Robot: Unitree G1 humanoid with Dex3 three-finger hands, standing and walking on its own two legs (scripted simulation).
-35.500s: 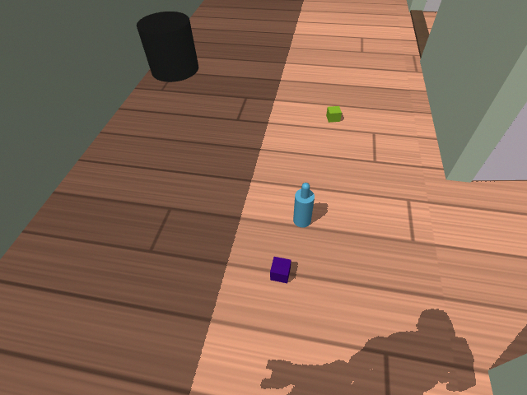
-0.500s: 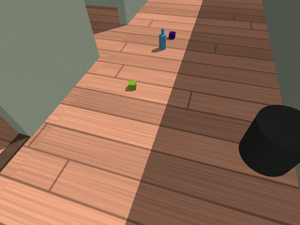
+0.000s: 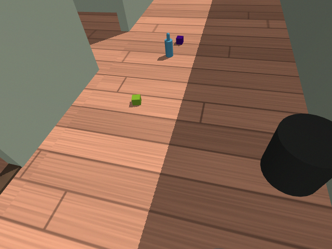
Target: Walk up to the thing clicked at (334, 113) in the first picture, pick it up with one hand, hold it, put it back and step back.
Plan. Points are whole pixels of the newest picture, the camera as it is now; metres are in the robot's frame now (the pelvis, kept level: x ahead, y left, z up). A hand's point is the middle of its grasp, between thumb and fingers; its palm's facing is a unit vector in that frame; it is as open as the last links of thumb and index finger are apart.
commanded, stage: walk up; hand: left
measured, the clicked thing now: (136, 99) +1.41 +0.35 -0.73
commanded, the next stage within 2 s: none
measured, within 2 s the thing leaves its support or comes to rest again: neither
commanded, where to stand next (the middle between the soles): +1.05 +0.09 m, yaw +3 degrees
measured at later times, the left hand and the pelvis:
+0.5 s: hand (79, 219) +0.24 +0.31 -0.16, palm faces +0.03 -0.94 -0.35, open 7.4 cm; pelvis +0.22 +0.03 -0.01, yaw +4 degrees
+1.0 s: hand (96, 143) +0.49 +0.30 -0.11, palm faces +0.04 -0.91 -0.42, open 7.3 cm; pelvis +0.46 +0.01 +0.00, yaw +3 degrees
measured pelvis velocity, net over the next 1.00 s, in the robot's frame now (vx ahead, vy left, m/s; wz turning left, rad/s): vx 0.46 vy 0.01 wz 0.06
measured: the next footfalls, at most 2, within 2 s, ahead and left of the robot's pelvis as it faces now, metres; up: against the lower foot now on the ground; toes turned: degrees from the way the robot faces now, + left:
left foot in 0.44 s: +0.34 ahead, +0.17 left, +0.00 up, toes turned +9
right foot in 0.82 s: +0.53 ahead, -0.11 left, +0.00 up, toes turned -3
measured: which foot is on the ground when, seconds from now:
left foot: down 0.00-0.00, up 0.02-0.42, down 0.44-0.82, up 0.84-1.00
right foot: down 0.00-0.46, up 0.48-0.80, down 0.82-1.00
